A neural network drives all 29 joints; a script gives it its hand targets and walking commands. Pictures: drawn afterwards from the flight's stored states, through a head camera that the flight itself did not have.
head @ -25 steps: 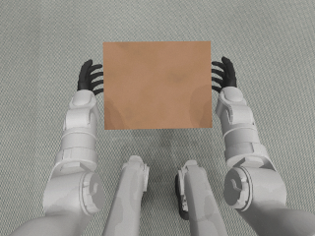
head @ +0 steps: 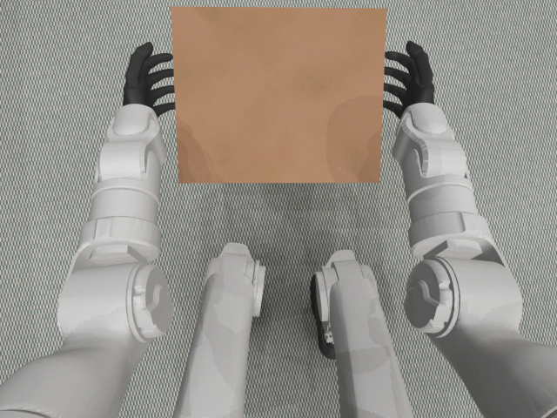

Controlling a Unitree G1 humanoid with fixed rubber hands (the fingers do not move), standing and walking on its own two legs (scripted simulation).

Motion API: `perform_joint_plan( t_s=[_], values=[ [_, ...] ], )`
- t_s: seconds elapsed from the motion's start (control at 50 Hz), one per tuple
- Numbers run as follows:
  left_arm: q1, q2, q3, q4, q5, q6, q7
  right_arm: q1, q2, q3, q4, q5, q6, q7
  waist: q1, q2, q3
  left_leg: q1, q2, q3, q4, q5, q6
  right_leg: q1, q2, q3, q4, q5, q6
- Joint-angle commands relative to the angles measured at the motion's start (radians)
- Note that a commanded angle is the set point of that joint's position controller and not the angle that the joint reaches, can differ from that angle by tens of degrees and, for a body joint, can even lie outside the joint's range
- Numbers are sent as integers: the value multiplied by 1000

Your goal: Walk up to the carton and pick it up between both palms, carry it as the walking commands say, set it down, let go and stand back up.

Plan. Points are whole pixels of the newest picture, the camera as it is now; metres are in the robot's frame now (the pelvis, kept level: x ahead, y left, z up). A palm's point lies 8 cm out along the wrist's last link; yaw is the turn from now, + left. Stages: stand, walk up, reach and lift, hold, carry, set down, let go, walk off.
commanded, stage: set down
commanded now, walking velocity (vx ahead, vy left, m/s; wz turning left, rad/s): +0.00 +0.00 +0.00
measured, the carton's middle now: (278, 109) +0.52 +0.04 -0.18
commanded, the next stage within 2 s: none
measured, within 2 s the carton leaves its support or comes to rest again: neither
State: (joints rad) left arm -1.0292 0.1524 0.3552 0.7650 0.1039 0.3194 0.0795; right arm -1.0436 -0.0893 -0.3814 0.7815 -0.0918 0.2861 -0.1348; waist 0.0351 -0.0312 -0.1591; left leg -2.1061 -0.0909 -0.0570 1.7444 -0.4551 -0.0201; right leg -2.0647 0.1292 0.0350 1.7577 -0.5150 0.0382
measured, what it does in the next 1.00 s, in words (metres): lowers itself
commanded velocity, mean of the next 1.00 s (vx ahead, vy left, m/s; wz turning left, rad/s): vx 0.00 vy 0.00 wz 0.00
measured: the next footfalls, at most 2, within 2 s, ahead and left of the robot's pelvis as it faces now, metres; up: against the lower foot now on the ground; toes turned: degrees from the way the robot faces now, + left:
none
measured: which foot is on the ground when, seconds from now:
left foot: down 0.00-1.00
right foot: down 0.00-1.00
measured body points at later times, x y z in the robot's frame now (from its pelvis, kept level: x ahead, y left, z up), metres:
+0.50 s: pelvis -0.01 +0.00 -0.06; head +0.32 +0.03 +0.24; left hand +0.51 +0.22 -0.20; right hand +0.53 -0.13 -0.19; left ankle +0.11 +0.11 -0.45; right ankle +0.10 -0.12 -0.45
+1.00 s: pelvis +0.00 +0.00 -0.10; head +0.36 +0.02 +0.17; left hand +0.53 +0.22 -0.27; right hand +0.55 -0.14 -0.27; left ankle +0.11 +0.11 -0.45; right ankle +0.10 -0.11 -0.45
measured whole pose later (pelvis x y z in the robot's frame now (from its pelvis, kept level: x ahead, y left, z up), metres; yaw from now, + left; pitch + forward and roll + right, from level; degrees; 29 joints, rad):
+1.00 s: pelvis +0.00 +0.00 -0.10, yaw -1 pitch +42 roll -1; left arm -1.32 0.31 0.25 0.98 -0.04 0.22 0.07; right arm -1.32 -0.24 -0.24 0.96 0.04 0.20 -0.17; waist 0.06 -0.02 0.19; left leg -2.30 -0.07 -0.02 2.11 -0.54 -0.02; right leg -2.27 0.15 0.01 2.12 -0.60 0.04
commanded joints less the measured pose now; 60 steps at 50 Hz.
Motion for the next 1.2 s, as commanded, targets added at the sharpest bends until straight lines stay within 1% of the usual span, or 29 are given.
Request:
perform_joint_plan(
  t_s=[0.0, 0.26, 0.52, 0.66, 0.68, 0.74, 0.86, 0.92, 0.96, 1.06, 1.18],
  values=[
    [-676, -915, -462, -110, -152, -48, -295, -684, 927, 466, -76, 140, -33, 301, 29, 37, -1076, 711, -30, 94, -113, 262, -1, 425, 41, -97, -125, 187, -27],
    [-768, -884, -489, -121, -185, -65, -282, -769, 884, 481, -82, 167, -50, 292, 27, 48, -1107, 665, -22, 97, -6, 297, -4, 352, 34, -104, -13, 209, -29],
    [-856, -809, -487, -88, -226, -94, -274, -856, 822, 502, -87, 203, -75, 270, 29, 35, -1076, 575, -14, 105, 92, 289, -1, 328, 16, -106, 82, 216, -23],
    [-894, -772, -473, -62, -240, -107, -271, -891, 784, 496, -69, 215, -88, 262, 32, 32, -1045, 546, -8, 103, 142, 292, -1, 300, 11, -109, 131, 215, -23],
    [-904, -765, -466, -57, -241, -109, -272, -898, 775, 492, -60, 213, -90, 262, 37, 26, -1022, 524, -7, 102, 145, 280, -2, 290, 10, -109, 138, 205, -24],
    [-916, -738, -444, -45, -243, -121, -275, -900, 768, 485, -40, 207, -97, 256, 37, -4, -951, 479, -7, 95, 165, 285, 4, 272, 9, -108, 157, 212, -23],
    [-913, -687, -412, 3, -243, -139, -282, -924, 750, 486, -22, 209, -116, 246, 55, -55, -871, 438, -2, 86, 208, 296, 12, 266, 8, -101, 190, 223, -20],
    [-907, -672, -410, 13, -243, -150, -284, -933, 744, 495, -20, 225, -129, 243, 71, -54, -830, 421, 0, 85, 232, 322, 14, 263, 11, -92, 210, 251, -21],
    [-906, -662, -413, 14, -248, -158, -285, -930, 739, 497, -10, 233, -137, 240, 76, -53, -806, 409, 2, 83, 248, 337, 15, 266, 12, -86, 224, 271, -22],
    [-916, -624, -423, 17, -263, -173, -290, -915, 719, 492, 28, 245, -151, 233, 74, -42, -728, 367, 8, 79, 281, 346, 18, 272, 15, -70, 256, 296, -29],
    [-945, -614, -460, -13, -303, -192, -286, -937, 719, 521, -2, 277, -168, 223, 68, -27, -772, 404, 9, 73, 317, 403, 22, 326, 16, -60, 294, 356, -36]
  ],
)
